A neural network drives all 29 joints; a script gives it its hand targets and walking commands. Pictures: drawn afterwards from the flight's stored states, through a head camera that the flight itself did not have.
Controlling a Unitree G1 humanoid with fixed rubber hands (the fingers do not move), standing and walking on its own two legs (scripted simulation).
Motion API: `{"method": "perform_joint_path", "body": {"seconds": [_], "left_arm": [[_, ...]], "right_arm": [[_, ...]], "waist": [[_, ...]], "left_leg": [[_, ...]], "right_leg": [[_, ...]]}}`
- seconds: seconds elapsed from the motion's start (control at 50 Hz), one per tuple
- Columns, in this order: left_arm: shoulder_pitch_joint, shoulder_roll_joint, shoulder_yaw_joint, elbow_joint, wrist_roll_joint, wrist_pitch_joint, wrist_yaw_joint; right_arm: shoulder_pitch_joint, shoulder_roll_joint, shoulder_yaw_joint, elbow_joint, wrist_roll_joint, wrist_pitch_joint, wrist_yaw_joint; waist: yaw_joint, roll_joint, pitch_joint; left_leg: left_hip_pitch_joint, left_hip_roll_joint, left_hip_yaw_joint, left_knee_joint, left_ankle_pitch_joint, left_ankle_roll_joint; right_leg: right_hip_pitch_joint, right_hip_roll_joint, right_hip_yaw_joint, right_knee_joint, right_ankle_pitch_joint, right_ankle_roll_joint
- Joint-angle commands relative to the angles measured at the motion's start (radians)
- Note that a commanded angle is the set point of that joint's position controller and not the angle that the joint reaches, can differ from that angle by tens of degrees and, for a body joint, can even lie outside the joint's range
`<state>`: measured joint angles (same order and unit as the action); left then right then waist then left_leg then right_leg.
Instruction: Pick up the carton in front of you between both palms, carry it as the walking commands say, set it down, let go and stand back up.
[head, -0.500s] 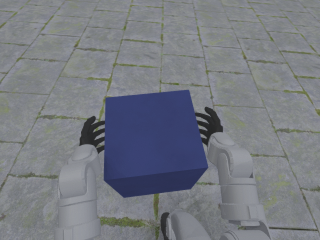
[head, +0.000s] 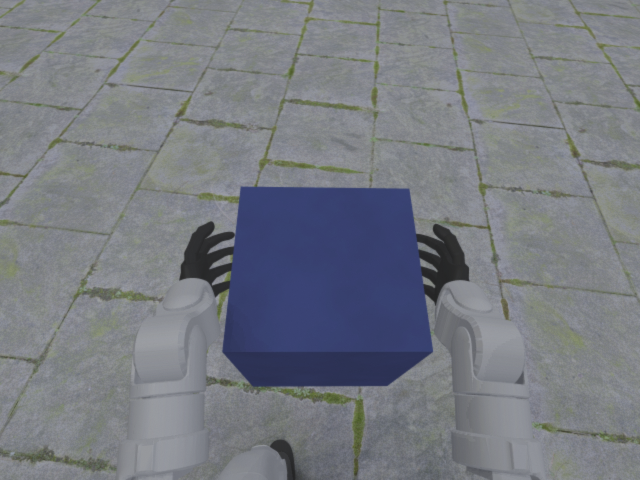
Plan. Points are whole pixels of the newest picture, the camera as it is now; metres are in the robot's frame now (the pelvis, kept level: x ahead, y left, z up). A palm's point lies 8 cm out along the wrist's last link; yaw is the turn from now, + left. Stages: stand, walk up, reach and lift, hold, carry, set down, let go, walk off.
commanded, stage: carry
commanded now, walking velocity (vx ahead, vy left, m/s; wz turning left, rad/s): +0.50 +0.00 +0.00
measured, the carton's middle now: (322, 298) +0.34 +0.01 -0.01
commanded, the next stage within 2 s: none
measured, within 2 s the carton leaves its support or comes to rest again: neither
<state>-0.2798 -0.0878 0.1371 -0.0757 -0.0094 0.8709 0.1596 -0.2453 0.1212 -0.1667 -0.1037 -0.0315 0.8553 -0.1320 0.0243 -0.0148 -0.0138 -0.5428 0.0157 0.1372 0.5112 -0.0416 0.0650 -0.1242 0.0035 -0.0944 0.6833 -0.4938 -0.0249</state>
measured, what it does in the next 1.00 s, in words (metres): walks ahead: right foot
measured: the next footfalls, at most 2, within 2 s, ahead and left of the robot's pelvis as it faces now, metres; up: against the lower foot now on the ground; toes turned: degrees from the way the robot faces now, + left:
right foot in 0.50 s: +0.48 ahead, -0.13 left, +0.00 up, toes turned -10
left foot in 1.02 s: +0.77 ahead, +0.09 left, +0.00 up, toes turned +11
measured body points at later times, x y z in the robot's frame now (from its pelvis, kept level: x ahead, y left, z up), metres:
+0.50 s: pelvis +0.31 -0.03 +0.01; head +0.28 -0.03 +0.46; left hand +0.56 +0.13 +0.11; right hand +0.57 -0.17 +0.11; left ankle +0.14 +0.08 -0.71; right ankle +0.43 -0.12 -0.72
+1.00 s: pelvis +0.59 -0.02 +0.02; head +0.56 -0.02 +0.47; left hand +0.84 +0.14 +0.12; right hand +0.85 -0.17 +0.12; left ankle +0.72 +0.09 -0.71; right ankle +0.44 -0.12 -0.71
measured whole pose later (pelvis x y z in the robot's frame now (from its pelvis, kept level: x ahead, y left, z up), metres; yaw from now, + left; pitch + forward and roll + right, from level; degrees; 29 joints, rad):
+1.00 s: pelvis +0.59 -0.02 +0.02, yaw +0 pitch +3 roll +0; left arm -0.04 -0.13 0.04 -0.49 0.07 1.23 0.12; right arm -0.02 0.13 -0.05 -0.52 -0.08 1.24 -0.11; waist 0.02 -0.01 -0.15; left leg -0.49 0.08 0.20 0.48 -0.10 0.01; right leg 0.07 -0.04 -0.18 0.28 -0.38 0.02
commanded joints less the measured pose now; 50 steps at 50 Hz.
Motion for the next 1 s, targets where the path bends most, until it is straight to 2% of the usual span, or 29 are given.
{"method": "perform_joint_path", "body": {"seconds": [0.0, 0.02, 0.06, 0.08, 0.1, 0.12, 0.2, 0.28, 0.36, 0.42, 0.44, 0.46, 0.48, 0.5, 0.52, 0.54, 0.56, 0.58, 0.6, 0.62, 0.66, 0.7, 0.74, 0.82, 0.92, 0.96, 0.98], "left_arm": [[-0.433, -0.745, -0.678, -0.105, -0.222, 0.027, -0.102], [-0.444, -0.737, -0.671, -0.128, -0.228, 0.036, -0.094], [-0.468, -0.775, -0.655, -0.142, -0.219, 0.057, -0.087], [-0.461, -0.786, -0.648, -0.140, -0.209, 0.069, -0.089], [-0.447, -0.800, -0.646, -0.135, -0.199, 0.082, -0.095], [-0.431, -0.813, -0.651, -0.137, -0.189, 0.093, -0.102], [-0.360, -0.862, -0.690, -0.192, -0.171, 0.140, -0.126], [-0.286, -0.881, -0.731, -0.297, -0.180, 0.202, -0.142], [-0.222, -0.883, -0.763, -0.404, -0.227, 0.264, -0.170], [-0.180, -0.877, -0.766, -0.450, -0.249, 0.300, -0.194], [-0.154, -0.874, -0.761, -0.457, -0.251, 0.309, -0.201], [-0.145, -0.862, -0.753, -0.454, -0.250, 0.315, -0.205], [-0.139, -0.850, -0.741, -0.450, -0.246, 0.321, -0.208], [-0.118, -0.829, -0.727, -0.444, -0.238, 0.328, -0.209], [-0.132, -0.831, -0.722, -0.428, -0.239, 0.327, -0.212], [-0.109, -0.859, -0.723, -0.427, -0.251, 0.327, -0.218], [-0.123, -0.891, -0.731, -0.436, -0.257, 0.322, -0.224], [-0.144, -0.921, -0.739, -0.443, -0.262, 0.316, -0.230], [-0.161, -0.945, -0.751, -0.449, -0.266, 0.310, -0.234], [-0.172, -0.959, -0.763, -0.455, -0.270, 0.304, -0.238], [-0.165, -0.958, -0.774, -0.462, -0.276, 0.297, -0.245], [-0.154, -0.939, -0.778, -0.470, -0.279, 0.295, -0.249], [-0.154, -0.918, -0.781, -0.485, -0.283, 0.297, -0.250], [-0.136, -0.860, -0.761, -0.504, -0.274, 0.317, -0.240], [-0.122, -0.789, -0.724, -0.476, -0.246, 0.352, -0.213], [-0.133, -0.783, -0.722, -0.469, -0.243, 0.362, -0.208], [-0.143, -0.785, -0.726, -0.470, -0.245, 0.367, -0.206]], "right_arm": [[-0.441, 0.647, 0.659, -0.078, 0.216, 0.025, 0.058], [-0.425, 0.667, 0.666, -0.093, 0.238, 0.039, 0.059], [-0.485, 0.716, 0.687, -0.140, 0.268, 0.062, 0.071], [-0.499, 0.738, 0.698, -0.154, 0.275, 0.075, 0.082], [-0.505, 0.750, 0.704, -0.161, 0.280, 0.089, 0.093], [-0.506, 0.762, 0.712, -0.170, 0.286, 0.102, 0.104], [-0.441, 0.799, 0.736, -0.224, 0.301, 0.159, 0.146], [-0.313, 0.807, 0.737, -0.283, 0.290, 0.220, 0.167], [-0.210, 0.806, 0.729, -0.355, 0.278, 0.276, 0.181], [-0.161, 0.813, 0.736, -0.399, 0.268, 0.308, 0.185], [-0.153, 0.816, 0.742, -0.413, 0.267, 0.318, 0.187], [-0.169, 0.807, 0.749, -0.425, 0.268, 0.326, 0.186], [-0.170, 0.792, 0.754, -0.431, 0.270, 0.334, 0.185], [-0.183, 0.775, 0.762, -0.447, 0.276, 0.344, 0.184], [-0.202, 0.779, 0.777, -0.471, 0.280, 0.353, 0.185], [-0.212, 0.797, 0.792, -0.466, 0.293, 0.354, 0.190], [-0.227, 0.831, 0.805, -0.463, 0.303, 0.350, 0.196], [-0.229, 0.866, 0.811, -0.453, 0.307, 0.343, 0.201], [-0.221, 0.895, 0.812, -0.441, 0.305, 0.335, 0.205], [-0.211, 0.913, 0.812, -0.433, 0.300, 0.328, 0.207], [-0.179, 0.923, 0.807, -0.416, 0.284, 0.316, 0.205], [-0.159, 0.918, 0.803, -0.414, 0.268, 0.309, 0.199], [-0.154, 0.905, 0.802, -0.426, 0.262, 0.309, 0.192], [-0.161, 0.856, 0.800, -0.463, 0.268, 0.328, 0.178], [-0.181, 0.770, 0.779, -0.461, 0.279, 0.371, 0.169], [-0.187, 0.757, 0.765, -0.453, 0.282, 0.382, 0.169], [-0.174, 0.758, 0.754, -0.437, 0.280, 0.386, 0.170]], "waist": [[-0.056, 0.332, -0.640], [-0.051, 0.262, -0.596], [-0.050, 0.101, -0.477], [-0.047, 0.073, -0.453], [-0.042, 0.071, -0.440], [-0.041, 0.080, -0.429], [-0.042, 0.150, -0.386], [-0.041, 0.182, -0.292], [-0.046, 0.182, -0.212], [-0.046, 0.183, -0.182], [-0.036, 0.174, -0.197], [-0.022, 0.139, -0.238], [-0.013, 0.092, -0.293], [0.000, -0.074, -0.353], [-0.002, -0.320, -0.387], [-0.005, -0.269, -0.367], [-0.006, -0.199, -0.351], [-0.007, -0.105, -0.347], [-0.010, -0.046, -0.326], [-0.013, -0.048, -0.322], [-0.011, -0.068, -0.304], [-0.010, -0.083, -0.273], [-0.011, -0.083, -0.238], [-0.007, -0.105, -0.186], [0.001, -0.133, -0.121], [-0.002, -0.141, -0.138], [-0.020, -0.109, -0.182]], "left_leg": [[0.964, 0.421, -0.705, -0.099, 0.342, 0.236], [0.939, 0.397, -0.675, -0.147, 0.204, 0.222], [0.804, 0.340, -0.499, -0.179, 0.279, 0.146], [0.742, 0.321, -0.443, -0.205, 0.283, 0.118], [0.705, 0.305, -0.391, -0.222, 0.271, 0.091], [0.692, 0.295, -0.353, -0.239, 0.278, 0.082], [0.689, 0.260, -0.228, -0.280, 0.281, 0.073], [0.648, 0.221, -0.144, -0.322, 0.228, 0.053], [0.630, 0.211, -0.093, -0.323, 0.266, 0.046], [0.633, 0.217, -0.064, -0.270, 0.348, 0.024], [0.608, 0.215, -0.042, -0.200, 0.410, 0.012], [0.557, 0.176, 0.010, -0.070, 0.430, -0.010], [0.427, 0.140, 0.038, 0.085, 0.319, -0.037], [0.258, 0.095, 0.056, 0.339, 0.027, -0.073], [-0.049, -0.032, 0.007, 0.583, -0.377, -0.099], [-0.124, 0.014, -0.112, 0.727, -0.430, -0.069], [-0.130, 0.054, -0.132, 0.754, -0.401, -0.046], [-0.118, 0.090, -0.138, 0.730, -0.340, -0.037], [-0.089, 0.120, -0.144, 0.669, -0.291, -0.038], [-0.057, 0.126, -0.132, 0.610, -0.254, -0.043], [-0.030, 0.116, -0.089, 0.495, -0.216, -0.057], [-0.048, 0.113, -0.058, 0.379, -0.180, -0.076], [-0.070, 0.110, -0.034, 0.260, -0.124, -0.087], [-0.068, 0.094, 0.010, 0.116, -0.032, -0.083], [-0.030, 0.067, 0.057, 0.002, -0.028, -0.065], [0.083, 0.037, 0.097, -0.048, -0.070, -0.048], [0.233, -0.007, 0.146, -0.097, -0.084, -0.043]], "right_leg": [[-0.457, 0.077, 0.048, 0.588, -0.031, 0.051], [-0.551, 0.025, 0.115, 0.641, -0.014, 0.031], [-0.579, -0.045, 0.102, 0.543, 0.084, 0.026], [-0.546, -0.066, 0.103, 0.461, 0.128, 0.028], [-0.515, -0.076, 0.096, 0.400, 0.154, 0.032], [-0.502, -0.073, 0.074, 0.343, 0.170, 0.037], [-0.513, -0.064, 0.006, 0.160, 0.227, 0.054], [-0.512, -0.078, -0.036, -0.008, 0.361, 0.062], [-0.471, -0.063, -0.080, -0.134, 0.446, 0.051], [-0.381, -0.057, -0.100, -0.216, 0.468, 0.029], [-0.288, -0.039, -0.126, -0.247, 0.457, 0.018], [-0.135, 0.005, -0.173, -0.294, 0.437, 0.013], [0.068, -0.021, -0.136, -0.276, 0.383, 0.008], [0.215, -0.243, 0.195, -0.345, 0.253, -0.034], [0.410, -0.438, 0.573, -0.439, 0.224, -0.172], [0.352, -0.443, 0.594, -0.465, 0.286, -0.195], [0.287, -0.405, 0.488, -0.455, 0.365, -0.178], [0.233, -0.383, 0.399, -0.459, 0.371, -0.158], [0.159, -0.364, 0.324, -0.486, 0.368, -0.134], [0.118, -0.343, 0.263, -0.507, 0.336, -0.112], [0.078, -0.314, 0.180, -0.546, 0.287, -0.107], [0.073, -0.311, 0.149, -0.585, 0.263, -0.124], [0.093, -0.294, 0.112, -0.597, 0.289, -0.123], [0.129, -0.263, 0.042, -0.574, 0.420, -0.104], [0.175, -0.254, 0.001, -0.501, 0.567, -0.086], [0.172, -0.251, -0.029, -0.398, 0.701, -0.065], [0.133, -0.217, -0.089, -0.254, 0.789, -0.040]]}}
